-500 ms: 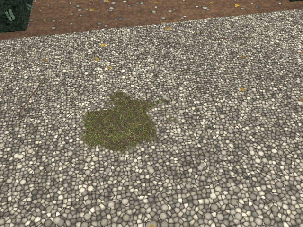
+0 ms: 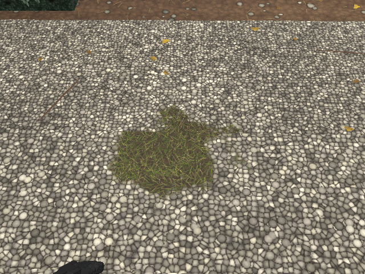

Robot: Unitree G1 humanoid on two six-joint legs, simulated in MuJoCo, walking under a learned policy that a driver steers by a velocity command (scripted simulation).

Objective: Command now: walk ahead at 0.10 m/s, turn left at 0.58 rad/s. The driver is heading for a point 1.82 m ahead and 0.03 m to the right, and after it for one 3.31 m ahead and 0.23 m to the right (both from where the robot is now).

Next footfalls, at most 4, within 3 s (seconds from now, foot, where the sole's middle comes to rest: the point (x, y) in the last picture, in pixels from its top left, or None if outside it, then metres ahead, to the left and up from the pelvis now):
0.04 right None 0.16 -0.13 -0.76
0.42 left None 0.00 0.06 -0.76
0.74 right None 0.05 -0.14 -0.76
1.66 right None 0.33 -0.04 -0.76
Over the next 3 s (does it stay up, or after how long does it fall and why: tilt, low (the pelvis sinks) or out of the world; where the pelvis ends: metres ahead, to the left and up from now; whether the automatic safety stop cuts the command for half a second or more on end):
stays up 0.91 0.17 -0.16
